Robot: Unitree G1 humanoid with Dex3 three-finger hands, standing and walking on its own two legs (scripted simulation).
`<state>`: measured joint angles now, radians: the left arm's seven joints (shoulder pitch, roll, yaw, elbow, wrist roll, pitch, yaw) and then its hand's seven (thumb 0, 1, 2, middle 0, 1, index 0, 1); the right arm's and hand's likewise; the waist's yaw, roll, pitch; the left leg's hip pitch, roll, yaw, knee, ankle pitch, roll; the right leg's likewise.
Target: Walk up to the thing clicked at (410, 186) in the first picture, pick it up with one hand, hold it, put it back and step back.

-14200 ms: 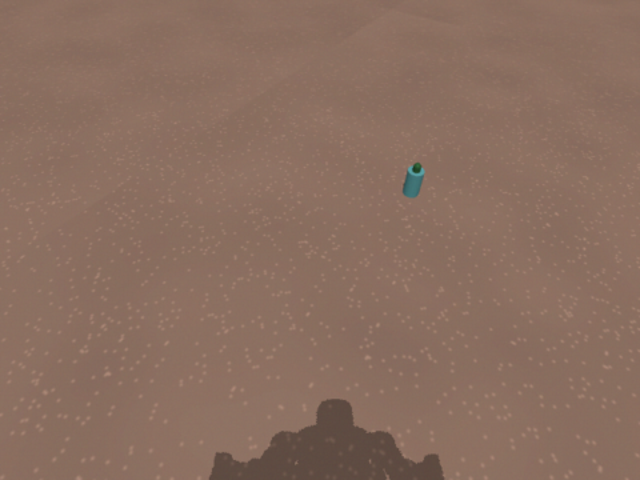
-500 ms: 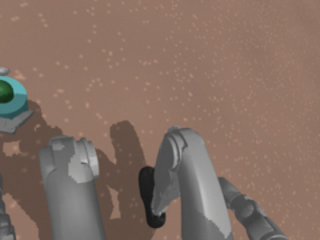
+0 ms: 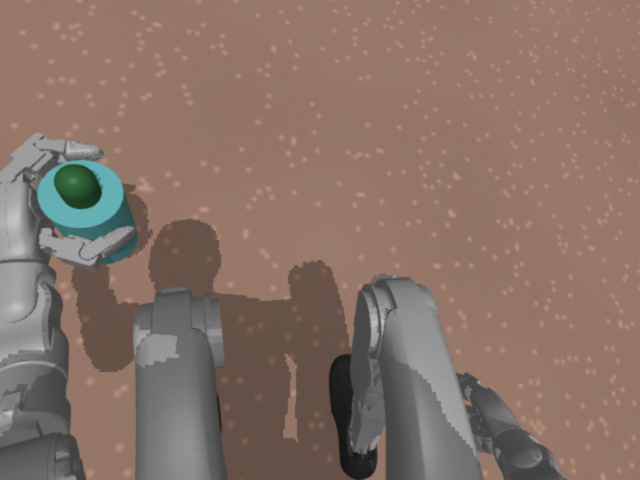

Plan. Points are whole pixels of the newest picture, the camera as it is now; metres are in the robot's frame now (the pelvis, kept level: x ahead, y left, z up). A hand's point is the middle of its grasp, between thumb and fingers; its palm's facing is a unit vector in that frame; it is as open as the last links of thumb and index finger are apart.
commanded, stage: settle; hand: left
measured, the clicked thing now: (91, 211) +0.41 +0.26 -0.07
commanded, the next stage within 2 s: lift in 0.76 s
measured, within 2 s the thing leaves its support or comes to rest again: neither
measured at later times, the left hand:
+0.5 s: hand (85, 190) +0.41 +0.24 -0.01, palm faces +0.15 -0.99 -0.05, open 10.7 cm
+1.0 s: hand (75, 181) +0.41 +0.25 +0.01, palm faces +0.16 -0.99 -0.04, open 10.7 cm
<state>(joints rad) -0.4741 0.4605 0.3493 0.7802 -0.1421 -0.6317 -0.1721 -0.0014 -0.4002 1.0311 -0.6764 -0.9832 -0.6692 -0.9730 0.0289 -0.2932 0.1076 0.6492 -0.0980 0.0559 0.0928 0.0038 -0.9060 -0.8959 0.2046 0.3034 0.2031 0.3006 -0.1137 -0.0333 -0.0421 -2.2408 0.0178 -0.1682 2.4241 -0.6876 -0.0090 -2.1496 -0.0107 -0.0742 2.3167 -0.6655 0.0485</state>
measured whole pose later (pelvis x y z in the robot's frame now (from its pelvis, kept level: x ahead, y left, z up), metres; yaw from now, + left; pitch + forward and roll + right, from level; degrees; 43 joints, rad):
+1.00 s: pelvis +0.00 -0.01 +0.05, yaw +4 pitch +32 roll -5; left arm -0.53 0.38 0.40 0.83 -0.14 -0.58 -0.25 0.00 -0.49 1.13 -0.69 -1.02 -0.68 -1.01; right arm 0.09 -0.28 0.02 0.69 -0.06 -0.01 0.05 0.01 -0.93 -0.90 0.20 0.30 0.20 0.30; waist -0.10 -0.01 -0.13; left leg -2.12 0.02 -0.10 2.25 -0.68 -0.02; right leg -2.08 -0.02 -0.03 2.20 -0.67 0.03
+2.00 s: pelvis +0.05 +0.00 +0.28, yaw +6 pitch +24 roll -4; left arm -0.10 0.28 0.19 0.26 -0.20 -0.26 -0.11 0.00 -0.50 1.14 -0.70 -1.00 -0.69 -1.00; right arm 0.17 -0.23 0.00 0.62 0.05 -0.07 -0.05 0.01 -0.90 -0.89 0.20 0.30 0.20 0.30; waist -0.04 0.02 -0.17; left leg -1.31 0.05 -0.06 1.50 -0.61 -0.01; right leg -1.26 -0.03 -0.05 1.44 -0.59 0.03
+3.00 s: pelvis +0.08 +0.00 +0.39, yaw +7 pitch +9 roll -2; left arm -0.12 0.23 0.16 0.42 -0.20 -0.32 -0.16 0.00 -0.49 1.13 -0.69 -1.02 -0.68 -1.01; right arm 0.23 -0.21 0.01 0.67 0.01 -0.06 -0.07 0.01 -0.90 -0.89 0.20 0.30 0.20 0.30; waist -0.03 0.01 -0.05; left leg -0.67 0.05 -0.02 0.96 -0.45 -0.02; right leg -0.64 -0.02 -0.03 0.91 -0.43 0.02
